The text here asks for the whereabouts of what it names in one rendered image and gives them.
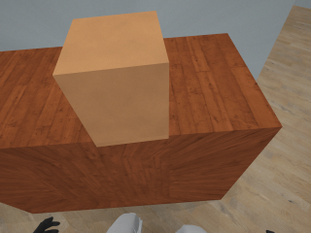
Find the carton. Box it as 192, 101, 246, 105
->
52, 11, 169, 148

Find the robot left thigh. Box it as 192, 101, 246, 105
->
106, 213, 143, 233

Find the robot left hand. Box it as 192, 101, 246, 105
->
33, 216, 60, 233

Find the pedestal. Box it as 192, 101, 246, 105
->
0, 33, 283, 215

